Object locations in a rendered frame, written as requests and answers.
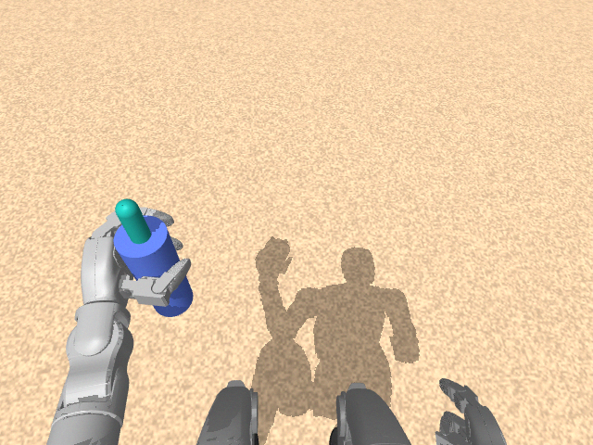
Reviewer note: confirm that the left robot arm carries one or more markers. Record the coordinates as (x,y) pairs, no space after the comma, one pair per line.
(92,404)

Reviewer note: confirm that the bottle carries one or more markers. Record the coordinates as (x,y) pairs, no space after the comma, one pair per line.
(145,246)

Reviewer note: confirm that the left robot hand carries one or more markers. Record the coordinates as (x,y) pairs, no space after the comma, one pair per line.
(105,276)

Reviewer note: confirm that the right robot hand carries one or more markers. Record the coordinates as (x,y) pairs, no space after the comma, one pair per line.
(479,427)

